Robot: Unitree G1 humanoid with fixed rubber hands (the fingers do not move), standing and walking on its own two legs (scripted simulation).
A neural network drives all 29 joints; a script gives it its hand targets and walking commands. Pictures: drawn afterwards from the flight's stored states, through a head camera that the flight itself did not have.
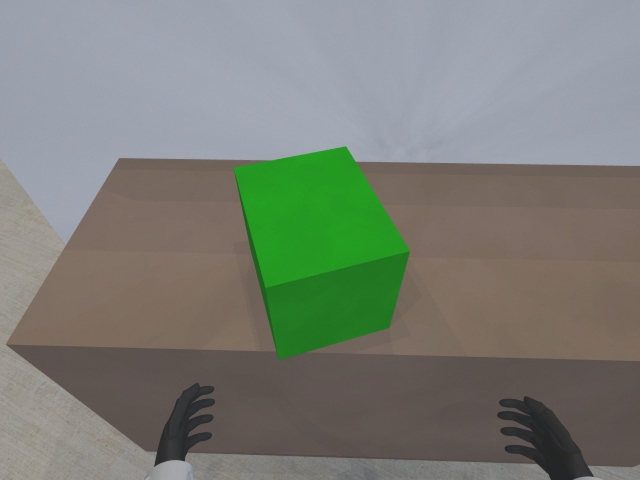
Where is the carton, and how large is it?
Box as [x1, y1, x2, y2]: [234, 146, 409, 359]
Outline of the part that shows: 345,146 234,167 250,248 279,359 389,327 409,250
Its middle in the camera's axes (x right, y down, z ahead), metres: -0.01 +0.02 +0.63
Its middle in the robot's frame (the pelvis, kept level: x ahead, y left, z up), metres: +0.45 +0.03 -0.01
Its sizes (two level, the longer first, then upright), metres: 0.238 0.188 0.198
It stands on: a pedestal, 0.67 m high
